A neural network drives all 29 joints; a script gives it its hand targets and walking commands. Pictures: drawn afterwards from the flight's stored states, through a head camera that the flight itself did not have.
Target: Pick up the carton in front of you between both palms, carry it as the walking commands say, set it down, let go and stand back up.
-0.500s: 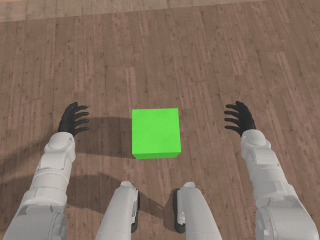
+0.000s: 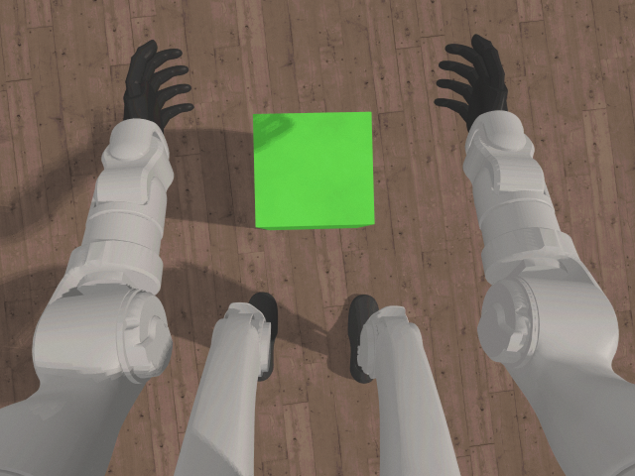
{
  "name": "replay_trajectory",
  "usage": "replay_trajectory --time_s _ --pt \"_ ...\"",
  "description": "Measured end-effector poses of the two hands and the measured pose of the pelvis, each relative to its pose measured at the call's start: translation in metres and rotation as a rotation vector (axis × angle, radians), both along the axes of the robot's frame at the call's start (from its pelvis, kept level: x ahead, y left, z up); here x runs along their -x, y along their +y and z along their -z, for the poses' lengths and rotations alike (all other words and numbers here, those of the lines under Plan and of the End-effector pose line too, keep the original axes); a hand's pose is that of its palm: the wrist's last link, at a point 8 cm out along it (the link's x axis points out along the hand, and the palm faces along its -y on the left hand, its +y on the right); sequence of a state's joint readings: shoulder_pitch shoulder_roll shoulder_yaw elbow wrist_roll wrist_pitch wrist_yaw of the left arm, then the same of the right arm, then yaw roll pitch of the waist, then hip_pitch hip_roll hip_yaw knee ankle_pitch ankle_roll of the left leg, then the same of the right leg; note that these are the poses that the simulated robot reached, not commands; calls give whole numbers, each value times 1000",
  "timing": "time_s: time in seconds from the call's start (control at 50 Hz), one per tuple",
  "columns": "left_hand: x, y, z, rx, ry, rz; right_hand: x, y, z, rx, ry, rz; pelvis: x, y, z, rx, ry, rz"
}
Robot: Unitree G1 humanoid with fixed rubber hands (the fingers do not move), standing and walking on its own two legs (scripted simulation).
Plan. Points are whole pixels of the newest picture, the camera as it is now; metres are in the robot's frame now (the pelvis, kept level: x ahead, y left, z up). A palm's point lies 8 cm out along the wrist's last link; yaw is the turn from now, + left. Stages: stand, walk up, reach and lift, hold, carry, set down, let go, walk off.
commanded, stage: reach and lift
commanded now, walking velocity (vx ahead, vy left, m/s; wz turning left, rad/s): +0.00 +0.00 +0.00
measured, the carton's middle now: (312, 179) +0.48 +0.01 -0.49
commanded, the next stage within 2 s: none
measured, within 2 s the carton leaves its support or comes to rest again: leaves its support in 1.54 s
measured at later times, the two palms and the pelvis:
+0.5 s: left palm (203, 169) +0.47 +0.20 -0.35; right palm (422, 165) +0.49 -0.18 -0.35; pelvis -0.04 +0.00 -0.20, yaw +0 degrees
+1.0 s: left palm (219, 171) +0.48 +0.19 -0.42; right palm (405, 169) +0.49 -0.17 -0.42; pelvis -0.04 +0.00 -0.24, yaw +0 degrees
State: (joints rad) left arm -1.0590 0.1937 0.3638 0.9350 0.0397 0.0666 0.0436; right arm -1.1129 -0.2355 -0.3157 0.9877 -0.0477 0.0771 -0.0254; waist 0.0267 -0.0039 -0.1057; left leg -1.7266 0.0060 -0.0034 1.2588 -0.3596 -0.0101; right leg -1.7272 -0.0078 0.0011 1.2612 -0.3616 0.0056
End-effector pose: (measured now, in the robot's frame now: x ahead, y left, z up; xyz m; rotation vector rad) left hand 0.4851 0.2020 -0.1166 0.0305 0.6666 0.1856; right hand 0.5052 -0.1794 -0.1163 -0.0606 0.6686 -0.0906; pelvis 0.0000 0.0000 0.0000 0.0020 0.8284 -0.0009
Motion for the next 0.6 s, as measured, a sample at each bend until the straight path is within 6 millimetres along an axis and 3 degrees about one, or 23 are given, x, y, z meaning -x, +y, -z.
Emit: replay_trajectory --time_s 0.14,0.28,0.42,0.6 --pt "9 2 85 -5 29 -12 10 -3 85 13 25 17 -4 1 59 0 70 1" --pt "16 5 162 -8 16 -10 20 -7 166 17 16 20 9 1 126 -1 47 1" --pt "15 3 209 -6 16 -17 19 -3 212 10 9 24 27 0 177 -2 -36 3" --pt "15 -5 268 7 76 -13 16 4 269 5 66 21 42 -1 218 -6 -116 4"
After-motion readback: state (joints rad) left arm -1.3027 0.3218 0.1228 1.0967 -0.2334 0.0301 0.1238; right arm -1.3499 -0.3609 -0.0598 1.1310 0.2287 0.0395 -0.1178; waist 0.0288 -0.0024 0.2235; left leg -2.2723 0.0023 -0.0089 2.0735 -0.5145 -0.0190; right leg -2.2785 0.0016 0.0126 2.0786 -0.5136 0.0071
